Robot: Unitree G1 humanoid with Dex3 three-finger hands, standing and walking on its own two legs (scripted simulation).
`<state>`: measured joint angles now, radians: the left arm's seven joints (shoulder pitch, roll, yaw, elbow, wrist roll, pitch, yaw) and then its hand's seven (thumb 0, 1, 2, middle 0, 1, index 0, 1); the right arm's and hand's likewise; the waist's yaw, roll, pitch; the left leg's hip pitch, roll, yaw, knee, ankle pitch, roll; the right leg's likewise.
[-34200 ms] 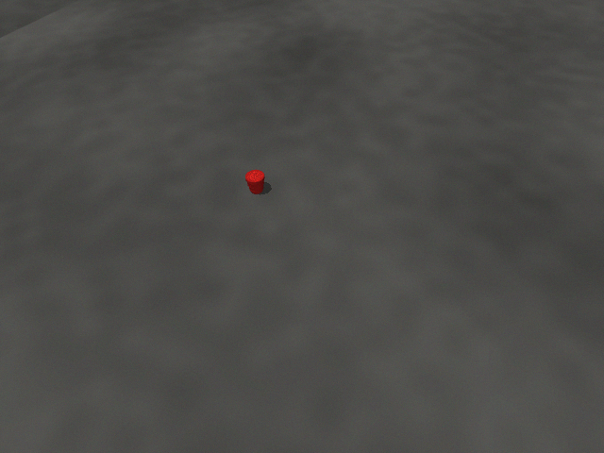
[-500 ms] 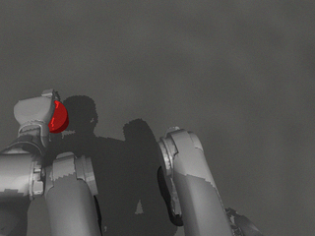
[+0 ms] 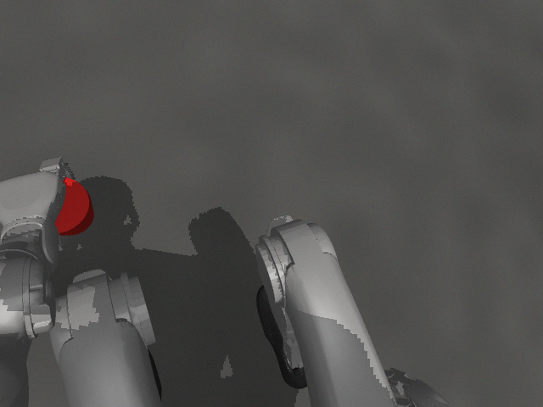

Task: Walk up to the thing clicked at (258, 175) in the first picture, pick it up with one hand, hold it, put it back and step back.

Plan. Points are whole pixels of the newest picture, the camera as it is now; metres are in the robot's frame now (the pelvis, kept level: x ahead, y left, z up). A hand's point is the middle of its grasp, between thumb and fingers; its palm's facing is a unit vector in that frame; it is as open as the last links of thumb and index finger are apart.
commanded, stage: open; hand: left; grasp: from above
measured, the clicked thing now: (66, 211) +0.44 +0.21 -0.25
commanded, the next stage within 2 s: withdraw in 0.88 s
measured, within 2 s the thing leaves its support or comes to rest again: neither
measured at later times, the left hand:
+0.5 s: hand (44, 216) +0.43 +0.24 -0.22, palm faces -0.42 -0.12 -0.90, open 12.6 cm
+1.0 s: hand (46, 215) +0.43 +0.23 -0.21, palm faces -0.42 -0.13 -0.90, open 13.1 cm
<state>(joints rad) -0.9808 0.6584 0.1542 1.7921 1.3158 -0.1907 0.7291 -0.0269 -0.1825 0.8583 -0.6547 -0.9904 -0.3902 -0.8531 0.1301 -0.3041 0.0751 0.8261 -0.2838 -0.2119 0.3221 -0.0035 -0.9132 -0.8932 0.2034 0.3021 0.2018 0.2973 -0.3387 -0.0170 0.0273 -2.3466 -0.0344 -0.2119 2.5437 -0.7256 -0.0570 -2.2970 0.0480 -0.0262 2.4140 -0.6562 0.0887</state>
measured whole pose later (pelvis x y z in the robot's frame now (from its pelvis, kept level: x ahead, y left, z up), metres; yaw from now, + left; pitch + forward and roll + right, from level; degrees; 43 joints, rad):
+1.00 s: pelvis +0.00 +0.00 +0.00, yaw -2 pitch +28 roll -11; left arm -0.98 0.71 0.14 1.80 1.31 -0.19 0.74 0.00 -0.41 1.03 -0.10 -1.16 -0.13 -1.13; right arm 0.14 -0.33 0.11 0.84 -0.29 -0.30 0.39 0.00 -0.91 -0.90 0.20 0.30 0.20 0.30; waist -0.35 -0.03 0.06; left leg -2.34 -0.03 -0.24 2.56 -0.72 -0.05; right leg -2.27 0.05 -0.05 2.40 -0.64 0.08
